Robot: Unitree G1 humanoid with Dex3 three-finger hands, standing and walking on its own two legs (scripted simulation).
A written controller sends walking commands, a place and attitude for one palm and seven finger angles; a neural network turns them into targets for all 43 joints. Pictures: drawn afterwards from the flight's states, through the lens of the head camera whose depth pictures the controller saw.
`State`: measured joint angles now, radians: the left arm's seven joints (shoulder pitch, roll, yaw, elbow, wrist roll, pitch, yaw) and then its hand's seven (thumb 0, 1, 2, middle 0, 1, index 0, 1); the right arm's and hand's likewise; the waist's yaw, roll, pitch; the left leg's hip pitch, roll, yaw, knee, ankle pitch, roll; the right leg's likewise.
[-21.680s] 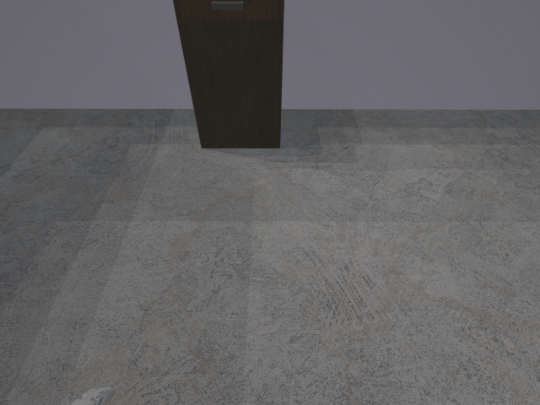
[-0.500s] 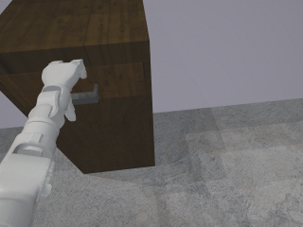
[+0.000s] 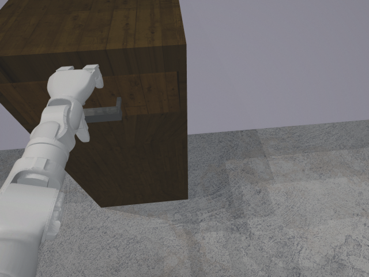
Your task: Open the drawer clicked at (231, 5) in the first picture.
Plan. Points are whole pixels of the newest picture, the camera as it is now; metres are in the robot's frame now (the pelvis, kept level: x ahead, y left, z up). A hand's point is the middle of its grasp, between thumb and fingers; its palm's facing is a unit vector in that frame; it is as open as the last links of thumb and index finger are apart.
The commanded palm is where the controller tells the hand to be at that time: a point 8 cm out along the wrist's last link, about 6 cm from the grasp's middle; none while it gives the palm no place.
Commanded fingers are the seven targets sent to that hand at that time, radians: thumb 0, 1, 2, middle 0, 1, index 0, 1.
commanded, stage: lower the fingers behind the handle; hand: left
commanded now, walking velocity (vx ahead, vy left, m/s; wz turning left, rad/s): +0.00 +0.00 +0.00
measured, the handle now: (95, 108) +0.52 +0.22 +0.04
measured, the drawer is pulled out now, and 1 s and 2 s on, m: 0.00 0.00 0.00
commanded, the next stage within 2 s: lift the fingers back up to retry in 1.58 s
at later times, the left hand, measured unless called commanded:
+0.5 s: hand (81, 107) +0.48 +0.23 +0.09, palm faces +0.00 +0.00 -1.00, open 13.6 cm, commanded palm +0.46 +0.24 +0.13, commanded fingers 0.00 -0.50 0.30 -0.30 -1.20 -0.30 -1.20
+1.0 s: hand (80, 117) +0.48 +0.24 +0.06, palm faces +0.02 +0.00 -1.00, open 13.6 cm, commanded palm +0.46 +0.24 +0.09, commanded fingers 0.00 -0.50 0.30 -0.30 -1.20 -0.30 -1.20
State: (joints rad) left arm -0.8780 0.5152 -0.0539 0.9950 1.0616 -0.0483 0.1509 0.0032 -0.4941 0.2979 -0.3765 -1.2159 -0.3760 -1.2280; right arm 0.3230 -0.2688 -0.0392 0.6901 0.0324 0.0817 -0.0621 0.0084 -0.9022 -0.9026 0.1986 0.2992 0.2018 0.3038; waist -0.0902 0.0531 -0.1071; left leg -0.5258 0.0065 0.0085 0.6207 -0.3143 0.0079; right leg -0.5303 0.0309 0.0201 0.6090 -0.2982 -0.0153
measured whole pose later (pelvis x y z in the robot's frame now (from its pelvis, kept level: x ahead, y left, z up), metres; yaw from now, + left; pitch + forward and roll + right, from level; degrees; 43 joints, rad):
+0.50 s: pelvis -0.01 +0.01 -0.01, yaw -1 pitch +14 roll +0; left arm -0.91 0.51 -0.05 1.06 1.08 -0.02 0.20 0.00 -0.49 0.30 -0.35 -1.26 -0.36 -1.25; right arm 0.34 -0.27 -0.03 0.67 0.03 0.09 -0.06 0.01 -0.90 -0.90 0.20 0.30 0.20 0.30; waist -0.10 0.04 -0.13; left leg -0.59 0.01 0.02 0.67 -0.32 0.02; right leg -0.59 0.03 0.04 0.65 -0.30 0.00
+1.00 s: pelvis +0.00 +0.02 -0.02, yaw +0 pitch +17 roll -1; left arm -0.88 0.46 -0.09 1.05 1.07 0.00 0.28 0.00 -0.49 0.30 -0.34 -1.22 -0.34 -1.28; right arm 0.35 -0.25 -0.05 0.71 0.01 0.08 -0.02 0.01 -0.90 -0.90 0.20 0.30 0.20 0.30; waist -0.08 0.05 -0.16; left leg -0.68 0.00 0.00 0.76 -0.37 0.03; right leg -0.66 0.02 0.01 0.71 -0.34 0.00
